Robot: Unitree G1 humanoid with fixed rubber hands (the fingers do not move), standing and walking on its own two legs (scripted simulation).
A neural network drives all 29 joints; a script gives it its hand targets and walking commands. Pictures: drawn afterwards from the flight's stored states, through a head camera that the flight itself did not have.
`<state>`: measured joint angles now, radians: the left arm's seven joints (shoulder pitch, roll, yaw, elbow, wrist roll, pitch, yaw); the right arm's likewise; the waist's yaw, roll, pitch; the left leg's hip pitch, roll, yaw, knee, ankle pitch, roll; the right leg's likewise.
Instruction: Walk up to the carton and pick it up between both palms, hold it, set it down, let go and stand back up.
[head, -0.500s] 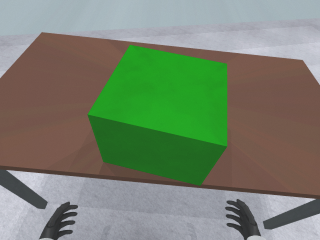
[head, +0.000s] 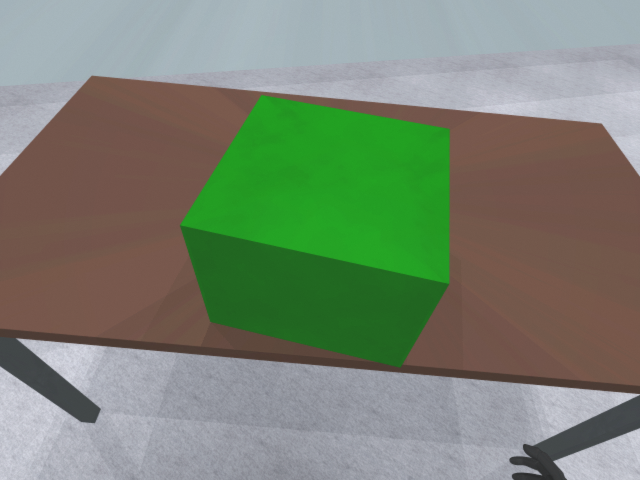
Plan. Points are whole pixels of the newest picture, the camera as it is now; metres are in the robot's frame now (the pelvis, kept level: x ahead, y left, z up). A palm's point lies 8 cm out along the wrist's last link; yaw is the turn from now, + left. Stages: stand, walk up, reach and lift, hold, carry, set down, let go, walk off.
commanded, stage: stand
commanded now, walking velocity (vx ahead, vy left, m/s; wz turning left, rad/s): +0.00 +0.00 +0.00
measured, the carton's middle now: (328, 226) +0.46 +0.00 +0.02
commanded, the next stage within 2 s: none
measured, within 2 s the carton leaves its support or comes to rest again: neither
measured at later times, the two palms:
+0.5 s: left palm out of the picture -0.01 +0.28 -0.13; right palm out of the picture +0.06 -0.31 -0.10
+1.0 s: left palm out of the picture -0.01 +0.28 -0.12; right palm out of the picture +0.07 -0.31 -0.11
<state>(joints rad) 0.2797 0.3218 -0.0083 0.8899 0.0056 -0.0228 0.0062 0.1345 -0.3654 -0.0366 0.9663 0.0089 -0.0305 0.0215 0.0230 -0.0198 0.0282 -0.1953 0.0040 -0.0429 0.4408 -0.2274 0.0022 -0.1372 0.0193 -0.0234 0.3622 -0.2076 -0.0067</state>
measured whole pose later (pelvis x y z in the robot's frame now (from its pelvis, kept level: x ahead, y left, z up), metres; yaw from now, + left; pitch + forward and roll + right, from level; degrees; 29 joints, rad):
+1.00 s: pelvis -0.02 -0.01 +0.00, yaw +0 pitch -2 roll -1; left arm 0.27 0.32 -0.01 1.04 0.01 -0.02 0.00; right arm 0.12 -0.38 -0.02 1.07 0.01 -0.02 0.02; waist 0.02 0.01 0.03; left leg -0.20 0.00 -0.04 0.41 -0.18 0.00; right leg -0.15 0.02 -0.02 0.36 -0.18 -0.01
